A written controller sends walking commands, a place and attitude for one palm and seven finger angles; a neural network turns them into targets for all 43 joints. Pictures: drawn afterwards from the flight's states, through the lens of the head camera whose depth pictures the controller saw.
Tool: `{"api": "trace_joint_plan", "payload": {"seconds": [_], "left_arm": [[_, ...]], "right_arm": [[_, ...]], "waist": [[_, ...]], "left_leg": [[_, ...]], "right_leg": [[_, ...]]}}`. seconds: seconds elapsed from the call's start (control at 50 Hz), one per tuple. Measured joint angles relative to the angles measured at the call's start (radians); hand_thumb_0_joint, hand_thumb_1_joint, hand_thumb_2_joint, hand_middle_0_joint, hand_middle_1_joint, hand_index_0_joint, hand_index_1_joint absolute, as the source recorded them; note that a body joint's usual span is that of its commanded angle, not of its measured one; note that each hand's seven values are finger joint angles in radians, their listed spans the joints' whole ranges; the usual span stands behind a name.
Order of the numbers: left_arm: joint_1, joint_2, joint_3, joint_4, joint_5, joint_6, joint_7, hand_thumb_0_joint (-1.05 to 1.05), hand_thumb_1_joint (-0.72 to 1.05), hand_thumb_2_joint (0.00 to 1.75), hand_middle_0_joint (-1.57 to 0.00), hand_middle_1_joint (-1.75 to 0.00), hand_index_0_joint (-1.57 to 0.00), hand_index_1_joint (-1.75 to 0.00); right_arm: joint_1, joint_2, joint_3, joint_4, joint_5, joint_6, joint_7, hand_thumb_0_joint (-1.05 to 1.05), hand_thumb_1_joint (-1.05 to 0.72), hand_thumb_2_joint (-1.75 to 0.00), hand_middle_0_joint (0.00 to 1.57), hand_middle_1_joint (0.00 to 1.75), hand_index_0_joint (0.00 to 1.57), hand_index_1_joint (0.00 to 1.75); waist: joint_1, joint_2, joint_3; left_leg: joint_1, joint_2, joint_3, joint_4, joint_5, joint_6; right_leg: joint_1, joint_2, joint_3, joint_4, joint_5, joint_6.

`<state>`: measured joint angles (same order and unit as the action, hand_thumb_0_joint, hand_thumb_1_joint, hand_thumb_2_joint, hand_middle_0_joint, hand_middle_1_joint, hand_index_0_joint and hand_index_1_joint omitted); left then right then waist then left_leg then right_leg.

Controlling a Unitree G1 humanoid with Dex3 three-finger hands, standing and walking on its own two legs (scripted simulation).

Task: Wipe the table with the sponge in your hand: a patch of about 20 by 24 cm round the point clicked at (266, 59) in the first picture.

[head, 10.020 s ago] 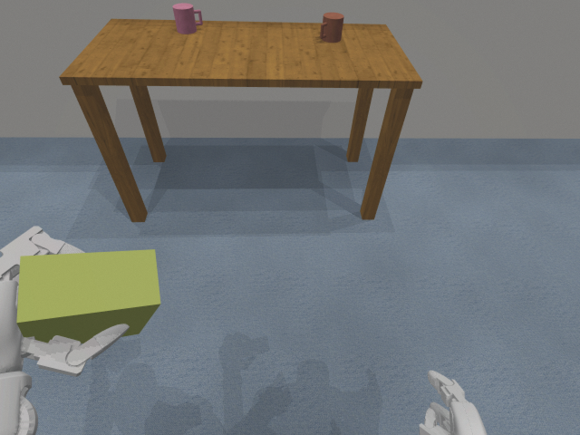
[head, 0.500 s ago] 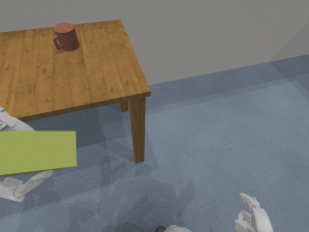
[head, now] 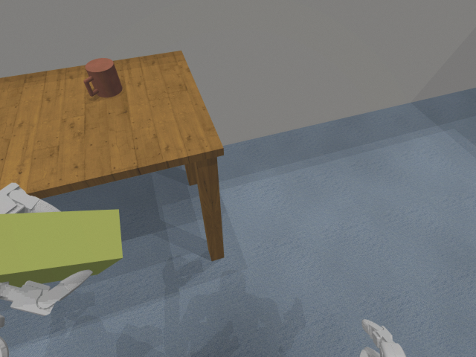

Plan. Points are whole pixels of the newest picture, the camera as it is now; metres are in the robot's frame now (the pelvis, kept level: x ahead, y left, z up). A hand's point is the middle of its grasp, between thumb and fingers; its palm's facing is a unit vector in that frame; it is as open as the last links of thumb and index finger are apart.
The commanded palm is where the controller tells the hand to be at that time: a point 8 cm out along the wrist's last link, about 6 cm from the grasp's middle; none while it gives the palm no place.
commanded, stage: take the last steps up to it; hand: left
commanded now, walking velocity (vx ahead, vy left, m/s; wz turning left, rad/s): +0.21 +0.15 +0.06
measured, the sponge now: (74, 249) +0.22 +0.21 +0.15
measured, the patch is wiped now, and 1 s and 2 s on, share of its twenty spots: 0.00 0.00 0.00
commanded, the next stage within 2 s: come to a stop and stand still in 0.86 s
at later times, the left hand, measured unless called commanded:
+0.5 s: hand (31, 223) +0.25 +0.27 +0.16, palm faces +0.41 -0.78 -0.46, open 9.7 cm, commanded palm +0.19 +0.31 +0.18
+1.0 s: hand (16, 184) +0.30 +0.31 +0.17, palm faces +0.41 -0.77 -0.49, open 9.7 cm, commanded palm +0.24 +0.36 +0.18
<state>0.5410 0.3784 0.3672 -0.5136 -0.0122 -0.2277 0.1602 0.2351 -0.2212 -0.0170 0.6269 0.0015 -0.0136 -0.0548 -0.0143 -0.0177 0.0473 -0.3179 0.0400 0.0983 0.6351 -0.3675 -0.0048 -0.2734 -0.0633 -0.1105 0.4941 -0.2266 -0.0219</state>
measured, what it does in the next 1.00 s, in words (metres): walks ahead: left foot, then left foot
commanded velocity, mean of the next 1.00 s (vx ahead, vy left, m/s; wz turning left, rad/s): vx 0.16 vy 0.14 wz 0.03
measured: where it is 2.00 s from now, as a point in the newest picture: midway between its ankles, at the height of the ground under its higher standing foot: outside the picture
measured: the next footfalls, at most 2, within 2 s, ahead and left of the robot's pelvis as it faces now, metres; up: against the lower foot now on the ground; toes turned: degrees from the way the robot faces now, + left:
left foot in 0.04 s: +0.06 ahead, +0.13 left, +0.00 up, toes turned +7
left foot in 0.64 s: +0.14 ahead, +0.21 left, +0.00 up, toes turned +9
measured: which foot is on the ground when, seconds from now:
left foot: up 0.00-0.02, down 0.04-0.32, up 0.34-0.62, down 0.64-0.90, up 0.92-1.00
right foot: down 0.00-0.64, up 0.66-0.86, down 0.88-1.00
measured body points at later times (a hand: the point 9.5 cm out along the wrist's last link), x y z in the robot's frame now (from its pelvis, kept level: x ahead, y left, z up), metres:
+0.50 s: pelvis +0.04 +0.02 +0.00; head +0.07 +0.01 +0.45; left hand +0.22 +0.31 +0.19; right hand +0.20 -0.20 -0.11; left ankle +0.04 +0.17 -0.68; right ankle +0.04 -0.07 -0.74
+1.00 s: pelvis +0.09 +0.07 -0.01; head +0.12 +0.05 +0.44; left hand +0.27 +0.35 +0.20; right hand +0.25 -0.13 -0.13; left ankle +0.07 +0.20 -0.68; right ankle +0.09 +0.00 -0.74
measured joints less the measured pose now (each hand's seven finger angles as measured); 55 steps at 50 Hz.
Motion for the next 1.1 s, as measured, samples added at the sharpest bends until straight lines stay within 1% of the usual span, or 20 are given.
{"api": "trace_joint_plan", "payload": {"seconds": [0.04,0.08,0.12,0.18,0.28,0.34,0.38,0.44,0.48,0.62,0.66,0.7,0.76,0.86,0.88,0.9,0.94,0.98,1.02,1.1], "left_arm": [[-0.004,-0.008,-0.003,-0.006,0.000,0.000,0.005,-0.01,-0.46,1.00,-0.77,-1.35,-0.78,-1.35],[-0.024,-0.014,-0.005,-0.002,0.000,-0.001,0.009,-0.01,-0.46,1.00,-0.77,-1.35,-0.78,-1.35],[-0.049,-0.018,-0.006,0.020,0.005,-0.002,0.009,-0.01,-0.46,1.00,-0.77,-1.35,-0.78,-1.35],[-0.074,-0.021,-0.010,0.050,0.009,0.002,0.009,-0.01,-0.46,1.00,-0.77,-1.35,-0.78,-1.35],[-0.056,-0.009,-0.010,0.022,-0.002,-0.001,0.005,-0.01,-0.46,1.00,-0.77,-1.35,-0.78,-1.35],[-0.060,-0.004,-0.013,0.026,0.003,-0.016,-0.001,-0.01,-0.46,1.00,-0.77,-1.35,-0.78,-1.35],[-0.079,-0.011,-0.021,0.051,-0.004,-0.021,-0.011,-0.01,-0.46,1.00,-0.77,-1.35,-0.78,-1.35],[-0.077,-0.028,-0.014,0.076,-0.009,-0.024,-0.018,-0.01,-0.46,1.00,-0.77,-1.35,-0.78,-1.35],[-0.061,-0.035,-0.008,0.075,-0.004,-0.030,-0.016,-0.01,-0.46,1.00,-0.77,-1.35,-0.78,-1.35],[-0.020,-0.021,-0.012,-0.033,0.004,-0.024,0.002,-0.01,-0.46,1.00,-0.77,-1.35,-0.78,-1.35],[-0.030,-0.004,-0.001,-0.062,-0.001,-0.026,0.006,-0.01,-0.46,1.00,-0.77,-1.35,-0.78,-1.35],[-0.070,0.025,0.020,-0.039,-0.005,-0.034,0.007,-0.01,-0.46,1.00,-0.77,-1.35,-0.78,-1.35],[-0.094,0.030,0.032,0.004,-0.010,-0.020,0.003,-0.01,-0.46,1.00,-0.77,-1.35,-0.78,-1.35],[-0.047,0.014,0.017,-0.028,-0.018,-0.004,-0.002,-0.01,-0.46,1.00,-0.77,-1.35,-0.78,-1.35],[-0.037,0.018,0.014,-0.035,-0.017,-0.005,-0.003,-0.01,-0.46,1.00,-0.77,-1.35,-0.78,-1.35],[-0.035,0.013,0.007,-0.034,-0.011,-0.007,-0.005,-0.01,-0.46,1.00,-0.77,-1.35,-0.78,-1.35],[-0.042,0.003,-0.007,-0.019,-0.013,-0.007,-0.012,-0.01,-0.46,1.00,-0.77,-1.35,-0.78,-1.35],[-0.051,-0.009,-0.009,0.008,-0.019,-0.009,-0.017,-0.01,-0.46,1.00,-0.77,-1.35,-0.78,-1.34],[-0.052,-0.019,0.000,0.034,-0.018,-0.010,-0.017,-0.01,-0.46,1.00,-0.77,-1.35,-0.78,-1.34],[-0.043,-0.027,0.007,0.051,-0.009,-0.007,-0.003,-0.01,-0.46,1.00,-0.77,-1.35,-0.78,-1.34]], "right_arm": [[0.010,-0.018,-0.014,-0.005,0.000,-0.007,-0.006,0.01,-0.90,-0.89,0.21,0.30,0.20,0.30],[0.009,-0.022,-0.027,-0.006,0.002,-0.015,-0.013,0.01,-0.90,-0.89,0.20,0.30,0.20,0.30],[0.006,-0.012,-0.030,-0.005,0.004,-0.027,-0.017,0.01,-0.91,-0.90,0.20,0.30,0.20,0.30],[0.002,0.015,-0.023,-0.001,0.005,-0.057,-0.013,0.01,-0.91,-0.90,0.20,0.30,0.20,0.30],[-0.008,0.057,0.013,-0.009,0.006,-0.090,0.005,0.01,-0.90,-0.89,0.20,0.30,0.20,0.30],[-0.023,0.057,0.024,-0.006,0.005,-0.079,0.009,0.01,-0.90,-0.89,0.21,0.30,0.20,0.30],[-0.038,0.053,0.019,0.016,0.008,-0.058,0.016,0.01,-0.90,-0.89,0.21,0.30,0.21,0.30],[-0.052,0.041,0.017,0.032,0.008,-0.027,0.022,0.01,-0.90,-0.89,0.21,0.30,0.21,0.30],[-0.052,0.032,0.014,0.027,0.005,-0.018,0.020,0.01,-0.90,-0.89,0.21,0.30,0.21,0.30],[-0.033,-0.011,-0.023,-0.025,-0.001,-0.029,0.001,0.01,-0.90,-0.89,0.21,0.30,0.20,0.30],[-0.030,-0.023,-0.040,-0.043,0.004,-0.040,-0.007,0.01,-0.90,-0.89,0.20,0.30,0.20,0.30],[-0.048,0.004,-0.049,-0.038,0.012,-0.047,-0.011,0.01,-0.91,-0.90,0.20,0.30,0.20,0.30],[-0.057,0.041,-0.032,-0.031,0.016,-0.069,-0.002,0.01,-0.91,-0.90,0.20,0.30,0.20,0.30],[-0.040,0.075,0.014,-0.032,0.018,-0.095,0.011,0.01,-0.90,-0.89,0.20,0.30,0.20,0.30],[-0.034,0.078,0.021,-0.032,0.017,-0.096,0.011,0.01,-0.90,-0.89,0.20,0.30,0.20,0.30],[-0.033,0.072,0.025,-0.028,0.015,-0.091,0.011,0.01,-0.90,-0.89,0.21,0.30,0.20,0.30],[-0.038,0.063,0.025,-0.001,0.014,-0.069,0.014,0.01,-0.90,-0.89,0.21,0.30,0.20,0.30],[-0.044,0.051,0.024,0.026,0.013,-0.046,0.018,0.01,-0.90,-0.89,0.21,0.30,0.21,0.30],[-0.047,0.040,0.025,0.036,0.012,-0.028,0.017,0.01,-0.90,-0.89,0.21,0.30,0.21,0.30],[-0.046,0.022,0.021,0.012,0.005,-0.018,0.006,0.01,-0.90,-0.89,0.21,0.30,0.20,0.30]], "waist": [[0.007,0.004,0.002],[0.018,-0.006,0.013],[0.027,-0.013,0.012],[0.013,0.003,0.001],[0.012,0.026,-0.007],[0.010,0.060,-0.005],[0.012,0.063,-0.001],[0.015,0.046,0.008],[0.013,0.030,0.016],[0.020,-0.018,0.049],[0.020,-0.006,0.044],[0.025,-0.033,0.054],[0.014,-0.025,0.040],[0.010,0.009,0.021],[0.012,0.014,0.016],[0.012,0.036,0.016],[0.014,0.054,0.016],[0.017,0.049,0.018],[0.019,0.040,0.022],[0.013,0.007,0.034]], "left_leg": [[0.055,0.000,0.008,-0.109,0.025,0.010],[0.067,-0.009,0.017,-0.124,0.135,0.019],[0.065,-0.014,0.027,-0.092,0.114,0.025],[0.068,-0.014,0.008,-0.089,0.087,0.032],[0.070,-0.009,0.004,-0.081,0.074,0.020],[0.026,0.000,-0.009,0.033,-0.001,0.013],[-0.045,-0.017,-0.034,0.225,-0.063,0.001],[-0.133,-0.019,-0.047,0.414,-0.043,-0.014],[-0.154,0.000,-0.042,0.380,-0.013,-0.017],[-0.015,0.021,0.018,-0.076,0.100,-0.005],[0.016,0.023,0.020,-0.133,0.186,0.007],[0.000,0.011,0.036,-0.067,0.154,0.003],[0.002,0.014,0.035,-0.058,0.116,0.005],[0.011,0.017,0.035,-0.060,0.105,-0.004],[0.004,0.015,0.035,-0.039,0.091,-0.007],[-0.006,0.023,0.028,-0.007,0.070,-0.004],[-0.053,0.008,-0.003,0.141,-0.037,-0.008],[-0.115,-0.018,-0.031,0.337,-0.057,-0.021],[-0.148,-0.020,-0.038,0.419,-0.047,-0.032],[-0.117,0.000,-0.018,0.245,-0.009,-0.032]], "right_leg": [[-0.007,-0.004,-0.005,0.033,-0.019,0.012],[-0.018,-0.016,0.007,0.090,-0.055,0.022],[-0.056,-0.013,0.032,0.218,-0.194,0.025],[-0.096,0.003,0.028,0.363,-0.263,0.033],[-0.039,0.022,-0.021,0.186,-0.212,0.038],[-0.012,0.032,-0.042,0.107,-0.055,-0.007],[-0.010,0.022,-0.046,0.122,-0.082,-0.024],[0.017,0.005,-0.036,0.075,-0.081,-0.017],[0.034,-0.008,-0.031,0.034,-0.061,-0.007],[0.050,-0.060,-0.009,0.052,-0.088,0.041],[0.016,-0.061,0.002,0.148,-0.144,0.051],[-0.049,-0.056,0.051,0.327,-0.281,0.044],[-0.123,-0.023,0.042,0.483,-0.315,0.045],[-0.081,0.010,-0.028,0.250,-0.224,0.048],[-0.053,0.014,-0.037,0.170,-0.172,0.040],[-0.045,0.024,-0.046,0.151,-0.120,0.007],[-0.042,0.020,-0.054,0.167,-0.114,-0.037],[-0.023,0.005,-0.050,0.146,-0.117,-0.043],[0.003,-0.004,-0.043,0.098,-0.097,-0.033],[0.036,-0.027,-0.029,0.027,-0.060,-0.018]]}}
